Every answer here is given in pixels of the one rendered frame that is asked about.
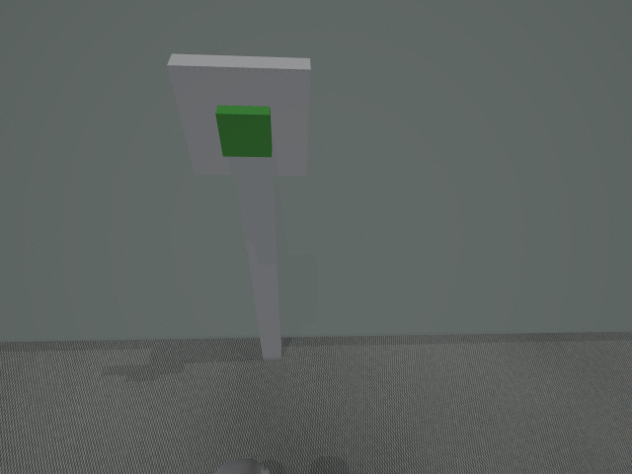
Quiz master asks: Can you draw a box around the button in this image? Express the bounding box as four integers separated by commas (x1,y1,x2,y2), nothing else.
215,106,272,157

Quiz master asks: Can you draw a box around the panel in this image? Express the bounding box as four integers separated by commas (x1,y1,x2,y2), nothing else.
167,53,311,359

